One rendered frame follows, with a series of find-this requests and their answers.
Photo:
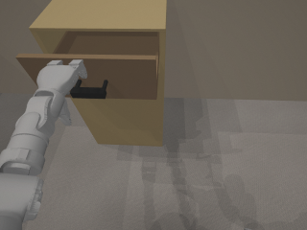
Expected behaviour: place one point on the robot left forearm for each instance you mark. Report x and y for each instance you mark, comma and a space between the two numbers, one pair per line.
25, 151

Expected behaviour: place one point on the cabinet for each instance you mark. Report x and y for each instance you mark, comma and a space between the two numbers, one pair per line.
126, 122

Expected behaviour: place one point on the robot left upper arm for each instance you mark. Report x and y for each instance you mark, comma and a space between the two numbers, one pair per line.
20, 199

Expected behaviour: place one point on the drawer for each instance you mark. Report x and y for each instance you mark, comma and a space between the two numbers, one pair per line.
128, 61

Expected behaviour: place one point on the handle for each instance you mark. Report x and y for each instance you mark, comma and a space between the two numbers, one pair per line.
78, 92

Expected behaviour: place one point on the left robot hand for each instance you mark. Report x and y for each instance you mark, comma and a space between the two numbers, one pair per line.
62, 78

